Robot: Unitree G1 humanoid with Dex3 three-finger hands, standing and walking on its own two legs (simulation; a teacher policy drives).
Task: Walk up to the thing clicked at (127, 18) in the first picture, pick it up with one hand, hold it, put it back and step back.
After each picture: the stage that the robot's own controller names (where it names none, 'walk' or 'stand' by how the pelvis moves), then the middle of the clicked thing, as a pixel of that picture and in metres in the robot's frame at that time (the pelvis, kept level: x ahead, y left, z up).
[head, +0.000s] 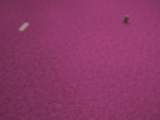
stand; (126, 19) +1.99 -0.64 -0.72
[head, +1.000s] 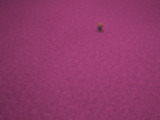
walk; (100, 27) +1.93 -0.12 -0.69
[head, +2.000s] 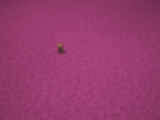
walk; (60, 48) +1.37 +0.32 -0.72
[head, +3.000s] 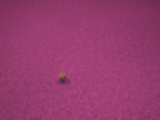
walk; (62, 78) +0.91 +0.26 -0.72
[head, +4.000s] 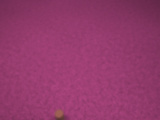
walk; (59, 116) +0.54 +0.20 -0.70
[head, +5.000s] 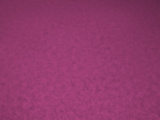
stand; out of the picture +0.34 +0.32 -0.70
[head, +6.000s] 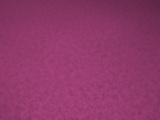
walk; out of the picture +0.30 +0.32 -0.72
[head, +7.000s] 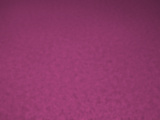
walk; out of the picture +0.35 +0.36 -0.72
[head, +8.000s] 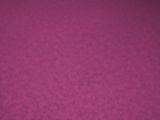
walk; out of the picture +0.35 +0.39 -0.66
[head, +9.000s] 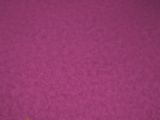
walk; out of the picture +0.32 +0.38 -0.66
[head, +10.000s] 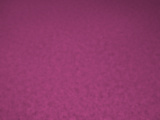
walk; out of the picture +0.32 +0.35 -0.70
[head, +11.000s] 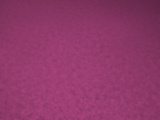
walk; out of the picture +0.32 +0.31 -0.70
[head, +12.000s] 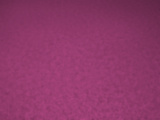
walk; out of the picture +0.34 +0.34 -0.69
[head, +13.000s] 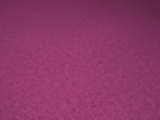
stand; out of the picture +0.26 +0.32 -0.71
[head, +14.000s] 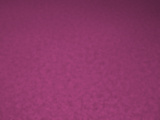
stand; out of the picture +0.22 +0.29 -0.72
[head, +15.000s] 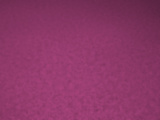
stand; out of the picture +0.22 +0.30 -0.72
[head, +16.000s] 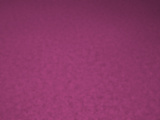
stand; out of the picture +0.22 +0.30 -0.72
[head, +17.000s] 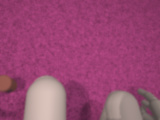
go down; (6, 84) +0.29 +0.35 -0.35
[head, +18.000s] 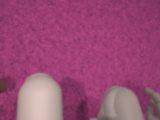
go down; out of the picture +0.27 +0.37 -0.31
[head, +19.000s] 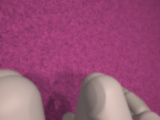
close in; out of the picture +0.22 +0.40 -0.22
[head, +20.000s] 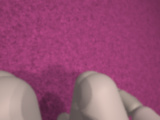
close; out of the picture +0.25 +0.41 -0.20
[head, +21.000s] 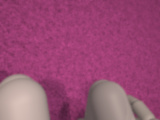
lift; out of the picture +0.27 +0.35 -0.13
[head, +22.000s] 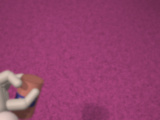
lift; (27, 96) +0.31 +0.19 +0.01
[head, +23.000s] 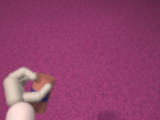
hold; (40, 92) +0.34 +0.16 +0.01
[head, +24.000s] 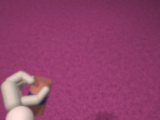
hold; (38, 95) +0.33 +0.17 +0.00
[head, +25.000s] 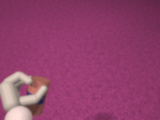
crouch; (36, 95) +0.33 +0.18 +0.00
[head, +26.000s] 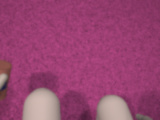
crouch; out of the picture +0.33 +0.31 -0.10
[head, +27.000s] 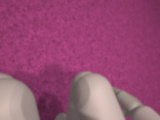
lower; out of the picture +0.27 +0.40 -0.22
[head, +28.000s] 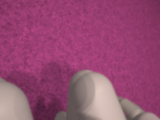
lower; out of the picture +0.29 +0.35 -0.23
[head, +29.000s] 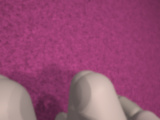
lower; out of the picture +0.29 +0.28 -0.23
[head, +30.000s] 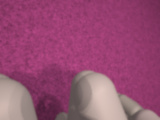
lower; out of the picture +0.29 +0.21 -0.23
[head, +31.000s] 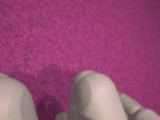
lower; (4, 99) +0.28 +0.16 -0.23
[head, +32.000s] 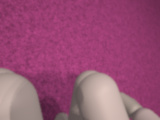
withdraw; (19, 98) +0.29 +0.11 -0.23
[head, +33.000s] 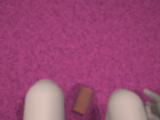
walk; (82, 100) +0.30 +0.04 -0.36
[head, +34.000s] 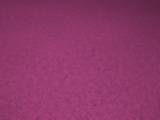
stand; out of the picture +0.19 -0.06 -0.68
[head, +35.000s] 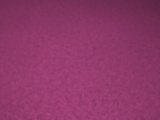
stand; out of the picture +0.18 -0.07 -0.68
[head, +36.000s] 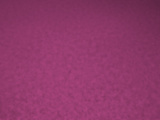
stand; out of the picture +0.18 -0.08 -0.69
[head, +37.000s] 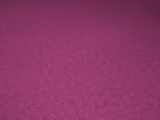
stand; out of the picture +0.21 -0.09 -0.75
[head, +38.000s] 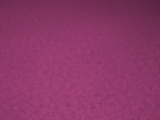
stand; out of the picture +0.17 -0.08 -0.75
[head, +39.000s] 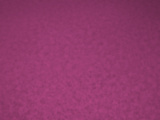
walk; out of the picture +0.22 -0.05 -0.73
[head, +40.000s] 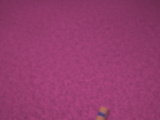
walk; (101, 115) +0.47 -0.08 -0.73
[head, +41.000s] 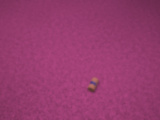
stand; (93, 84) +0.80 -0.10 -0.73
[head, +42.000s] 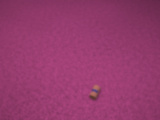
stand; (94, 92) +0.78 -0.10 -0.73
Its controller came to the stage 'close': yes
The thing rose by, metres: 0.70
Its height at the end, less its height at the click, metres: -0.02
